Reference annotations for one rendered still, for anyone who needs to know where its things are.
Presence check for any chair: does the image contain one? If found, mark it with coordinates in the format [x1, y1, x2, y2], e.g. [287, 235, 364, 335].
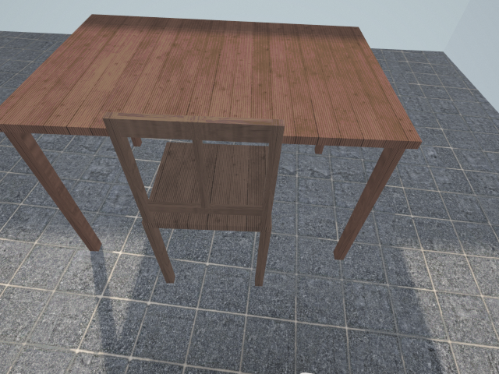
[102, 112, 285, 286]

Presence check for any table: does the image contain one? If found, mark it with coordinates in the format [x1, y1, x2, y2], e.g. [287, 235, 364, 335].
[0, 14, 422, 260]

